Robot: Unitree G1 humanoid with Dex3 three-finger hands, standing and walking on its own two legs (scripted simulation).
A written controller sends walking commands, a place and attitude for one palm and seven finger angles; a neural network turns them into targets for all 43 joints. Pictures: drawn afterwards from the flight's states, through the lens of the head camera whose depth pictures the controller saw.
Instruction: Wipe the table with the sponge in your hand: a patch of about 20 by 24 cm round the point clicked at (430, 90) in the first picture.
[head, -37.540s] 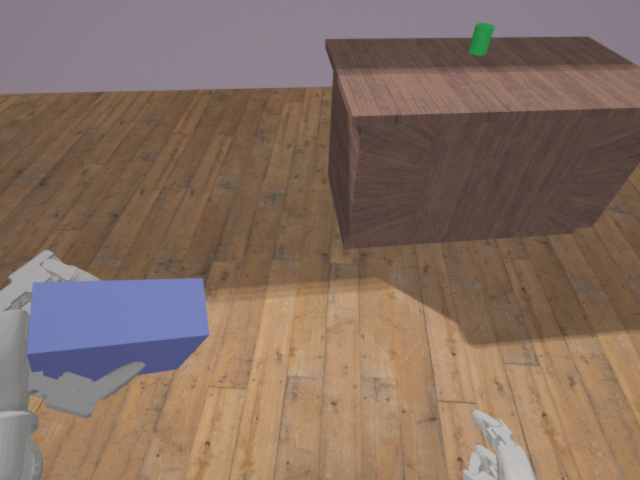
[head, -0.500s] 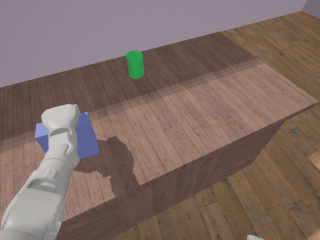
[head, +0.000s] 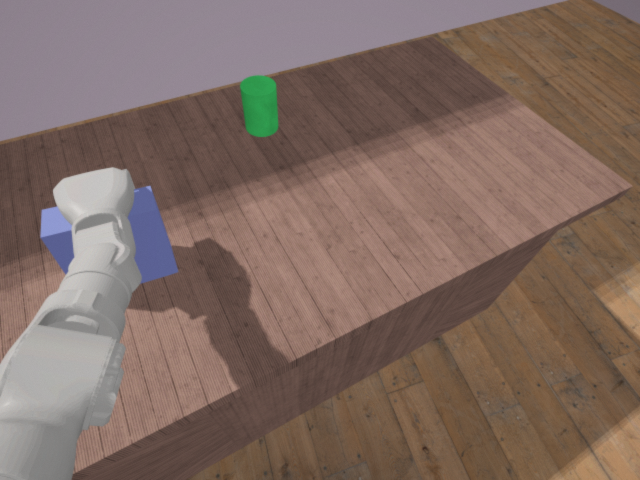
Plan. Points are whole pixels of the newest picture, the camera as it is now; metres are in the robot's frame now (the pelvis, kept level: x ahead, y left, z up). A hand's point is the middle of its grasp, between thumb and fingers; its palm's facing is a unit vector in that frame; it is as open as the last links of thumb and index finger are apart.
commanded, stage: wipe forward along the middle lane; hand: left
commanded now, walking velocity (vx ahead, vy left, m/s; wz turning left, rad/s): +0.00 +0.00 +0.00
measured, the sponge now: (121, 254) +0.43 +0.29 -0.02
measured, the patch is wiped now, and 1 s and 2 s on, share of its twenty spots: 1.00 1.00 1.00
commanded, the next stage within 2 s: slide back across to the first lane in 0.04 s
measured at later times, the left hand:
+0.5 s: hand (87, 217) +0.45 +0.33 +0.04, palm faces -0.09 -0.03 -1.00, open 10.0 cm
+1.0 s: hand (44, 240) +0.41 +0.37 +0.04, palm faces -0.10 -0.03 -0.99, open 10.0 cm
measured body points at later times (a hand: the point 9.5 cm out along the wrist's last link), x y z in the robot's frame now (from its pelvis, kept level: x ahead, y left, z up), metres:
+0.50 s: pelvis +0.01 +0.02 +0.00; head +0.08 +0.03 +0.45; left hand +0.45 +0.32 +0.09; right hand +0.07 -0.25 -0.12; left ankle +0.02 +0.07 -0.71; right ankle +0.01 -0.10 -0.71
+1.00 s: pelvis +0.03 +0.02 +0.01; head +0.08 +0.04 +0.46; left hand +0.41 +0.37 +0.09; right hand +0.14 -0.24 -0.11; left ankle +0.02 +0.07 -0.71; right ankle +0.01 -0.10 -0.71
